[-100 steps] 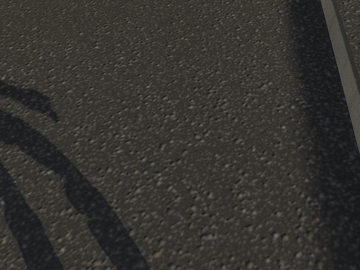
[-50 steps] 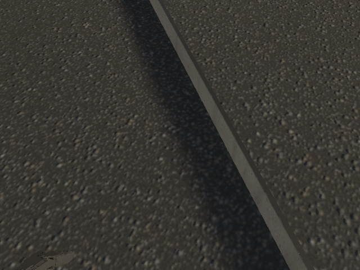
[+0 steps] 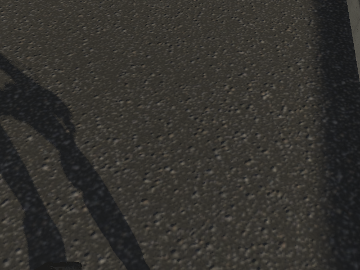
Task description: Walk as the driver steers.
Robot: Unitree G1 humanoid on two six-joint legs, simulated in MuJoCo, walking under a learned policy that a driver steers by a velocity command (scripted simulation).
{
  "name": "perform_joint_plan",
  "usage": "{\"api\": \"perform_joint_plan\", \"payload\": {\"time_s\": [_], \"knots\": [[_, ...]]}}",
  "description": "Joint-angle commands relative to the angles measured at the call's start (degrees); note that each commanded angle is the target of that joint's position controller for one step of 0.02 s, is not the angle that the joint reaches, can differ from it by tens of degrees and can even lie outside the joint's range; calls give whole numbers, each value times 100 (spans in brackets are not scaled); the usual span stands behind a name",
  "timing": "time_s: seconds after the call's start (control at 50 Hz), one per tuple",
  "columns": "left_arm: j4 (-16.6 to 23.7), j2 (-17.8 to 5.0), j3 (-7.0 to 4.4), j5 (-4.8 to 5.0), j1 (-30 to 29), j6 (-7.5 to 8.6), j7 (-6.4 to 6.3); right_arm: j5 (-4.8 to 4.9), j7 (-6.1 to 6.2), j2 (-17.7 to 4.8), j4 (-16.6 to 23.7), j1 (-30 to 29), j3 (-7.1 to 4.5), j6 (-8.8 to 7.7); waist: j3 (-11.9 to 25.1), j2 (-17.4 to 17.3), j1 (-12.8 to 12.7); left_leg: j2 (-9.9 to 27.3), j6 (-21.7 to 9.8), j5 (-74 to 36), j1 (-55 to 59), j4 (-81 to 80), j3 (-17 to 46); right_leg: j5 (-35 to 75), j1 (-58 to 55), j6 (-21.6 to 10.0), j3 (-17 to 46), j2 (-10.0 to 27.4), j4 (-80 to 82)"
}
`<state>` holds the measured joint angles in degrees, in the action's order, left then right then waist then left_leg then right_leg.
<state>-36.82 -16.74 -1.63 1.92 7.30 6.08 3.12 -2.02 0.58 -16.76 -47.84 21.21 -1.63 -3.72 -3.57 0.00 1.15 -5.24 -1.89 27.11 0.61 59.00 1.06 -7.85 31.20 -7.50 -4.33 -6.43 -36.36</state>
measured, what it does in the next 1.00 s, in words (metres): walks ahead, turning right: left foot, then right foot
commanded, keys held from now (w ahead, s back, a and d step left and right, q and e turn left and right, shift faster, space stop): w+e+shift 0.28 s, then e+shift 0.72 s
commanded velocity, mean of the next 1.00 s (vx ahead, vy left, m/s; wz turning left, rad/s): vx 0.51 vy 0.00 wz -0.91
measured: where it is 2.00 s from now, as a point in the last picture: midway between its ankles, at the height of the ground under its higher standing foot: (240, 189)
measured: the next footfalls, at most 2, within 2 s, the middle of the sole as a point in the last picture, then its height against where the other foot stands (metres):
left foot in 0.38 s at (163, 218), level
right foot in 0.80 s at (243, 218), level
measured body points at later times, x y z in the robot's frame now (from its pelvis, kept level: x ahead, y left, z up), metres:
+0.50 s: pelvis +0.45 +0.00 +0.02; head +0.50 -0.03 +0.47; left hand +0.64 +0.24 -0.09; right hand +0.56 -0.31 -0.05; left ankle +0.60 +0.09 -0.70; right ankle +0.28 -0.05 -0.57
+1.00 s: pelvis +0.61 -0.08 +0.03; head +0.64 -0.14 +0.47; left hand +0.94 -0.03 -0.04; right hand +0.52 -0.40 -0.07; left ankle +0.76 +0.00 -0.65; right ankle +0.60 -0.20 -0.70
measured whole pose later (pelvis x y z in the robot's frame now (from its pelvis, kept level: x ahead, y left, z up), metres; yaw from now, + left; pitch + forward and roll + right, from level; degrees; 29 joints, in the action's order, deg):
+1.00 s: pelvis +0.61 -0.08 +0.03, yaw -56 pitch +2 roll +2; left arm -30.9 -19.3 -4.4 0.3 11.4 -2.3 -0.6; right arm -0.4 -0.2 -18.1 -40.3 0.7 -2.6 -1.5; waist -6.3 -0.1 -1.7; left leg -1.6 3.1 24.2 -29.2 55.0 6.0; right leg -5.2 24.1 -3.5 7.3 -5.4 -28.2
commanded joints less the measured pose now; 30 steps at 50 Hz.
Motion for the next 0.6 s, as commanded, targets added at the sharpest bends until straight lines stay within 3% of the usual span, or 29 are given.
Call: {"api": "perform_joint_plan", "payload": {"time_s": [0.02,0.04,0.06,0.08,0.12,0.14,0.18,0.22,0.28,0.32,0.34,0.36,0.38,0.4,0.42,0.44,0.46,0.48,0.5,0.54,0.56,0.6], "knots": [[-165,-772,-353,-250,2201,-50,-145,411,-201,-765,1199,-858,-9,-578,1469,676,-944,335,-191,-601,-4798,2569,987,-2958,-5402,-1212,5035,2002,2145],[-117,-726,-334,-251,1841,-24,-91,312,-184,-674,1313,-1186,42,-667,853,-393,-628,483,-311,-859,-4463,2014,898,-2223,-4302,-1092,4677,1800,2321],[-61,-697,-316,-222,1542,13,-65,187,-163,-551,1302,-1261,40,-695,430,-648,-341,549,-261,-943,-4240,1579,896,-1500,-3504,-1166,4302,1545,2393],[3,-662,-301,-234,1303,15,-81,132,-150,-504,1281,-1056,30,-656,233,-527,-44,680,-169,-1012,-3972,1313,946,-965,-2959,-1196,3884,1271,2508],[-30,-526,-272,-61,1205,-19,-110,77,-95,-528,1288,-962,-1,-545,-20,-277,144,819,105,-1058,-3838,680,760,-311,-2293,-1149,3302,950,2570],[-76,-485,-260,4,1242,-27,-153,40,-74,-521,1399,-1158,12,-508,-198,-233,131,838,228,-1139,-3702,137,586,-29,-1804,-1089,3033,822,2619],[-170,-589,-293,20,1357,-42,-266,-39,-60,-311,1780,-1997,92,-522,-514,-12,-142,644,425,-2111,-3260,-1066,231,539,-902,-937,2648,514,2694],[-322,-671,-343,31,1594,-83,-313,-10,-85,-65,1998,-2504,141,-550,-407,205,-442,393,472,-3353,-2264,-2143,91,366,-273,-601,2515,344,2694],[-532,-677,-374,135,1900,-102,-340,229,-41,-368,2147,-2715,-48,-560,-109,458,-574,261,525,-3856,-1607,-2984,424,0,-934,-346,2951,492,2439],[-635,-638,-416,113,2006,-204,-383,253,-2,-643,2241,-2847,-191,-602,-96,509,-560,126,431,-3461,-1726,-3597,450,1202,-1935,-72,3116,456,1646],[-623,-736,-463,80,1947,-273,-399,233,28,-811,2239,-2595,-298,-640,213,611,-351,24,333,-3323,-1402,-3724,344,2334,-2307,140,3133,401,910],[-489,-834,-494,49,1624,-336,-416,194,43,-903,2110,-1716,-370,-675,909,702,208,260,178,-3836,-391,-3705,386,2908,-2285,425,2993,246,-300],[-212,-480,-383,-134,1379,-393,-424,154,69,-1055,1841,-273,-399,-604,2142,582,728,1297,-198,-4544,1419,-2767,1014,1731,-1561,676,2703,158,-2183],[-146,358,-117,-95,2676,-396,-373,-57,-19,-1332,1671,204,-380,-521,3433,-2000,120,3555,-1497,-6705,3655,-2474,3721,-3628,445,971,2077,-709,-4492],[-137,-454,-144,-3,2888,-472,-357,63,-82,-1163,1620,145,-421,-394,4088,-2074,155,3691,-1641,-4857,3609,-2686,4567,-3119,832,1071,1918,209,-5517],[30,-842,-262,58,1997,-533,-381,70,2,-626,1837,-345,-325,-262,3208,-1546,361,3110,-1398,-4302,2887,-2965,3437,-2617,1200,1125,1626,536,-5310],[154,-983,-319,24,1415,-599,-428,81,40,-369,1769,-734,-226,-138,2128,-723,312,2714,-1124,-4822,1764,-3108,2315,-2220,1284,1193,1203,735,-4938],[236,-963,-359,-56,1115,-631,-442,92,53,-352,1670,-895,-209,-81,1445,-342,200,2402,-997,-5269,883,-3253,1783,-2070,1237,1252,1049,865,-4748],[318,-767,-356,-17,1093,-689,-409,92,67,-375,1534,-1079,-208,-63,940,-358,-35,2183,-907,-5183,132,-3521,1329,-2042,1053,1230,991,1029,-4361],[467,-271,-233,1,1062,-761,-399,138,55,-450,1323,-1451,-270,-93,454,-685,-261,2126,-934,-4991,-924,-4142,755,-1894,648,1218,756,1232,-3432],[533,-232,-219,-26,945,-768,-404,153,51,-535,1244,-1594,-309,-109,405,-693,-276,2198,-1010,-5135,-1105,-4318,564,-1672,545,1238,697,1282,-3008],[505,-346,-255,-73,947,-767,-352,176,65,-767,1131,-1809,-396,-106,718,-583,-343,2221,-984,-5035,-1102,-4362,96,-603,81,1117,684,1344,-2174]]}}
